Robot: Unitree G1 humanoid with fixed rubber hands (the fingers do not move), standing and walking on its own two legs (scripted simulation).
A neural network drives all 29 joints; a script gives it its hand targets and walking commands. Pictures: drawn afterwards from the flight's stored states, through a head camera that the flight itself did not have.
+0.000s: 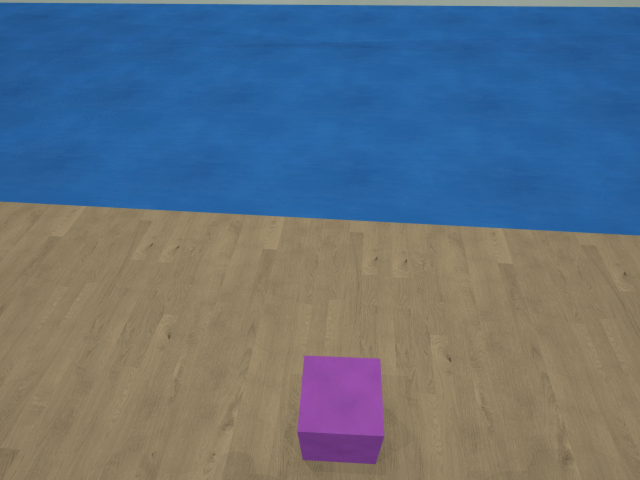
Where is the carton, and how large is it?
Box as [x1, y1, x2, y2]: [297, 355, 383, 463]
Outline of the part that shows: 304,355 297,429 303,459 375,463 383,438 379,359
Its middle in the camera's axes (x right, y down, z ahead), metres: +0.05 +0.47 +1.09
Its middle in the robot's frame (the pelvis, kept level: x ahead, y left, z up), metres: +0.46 -0.01 -0.64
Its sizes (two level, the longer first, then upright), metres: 0.210 0.200 0.250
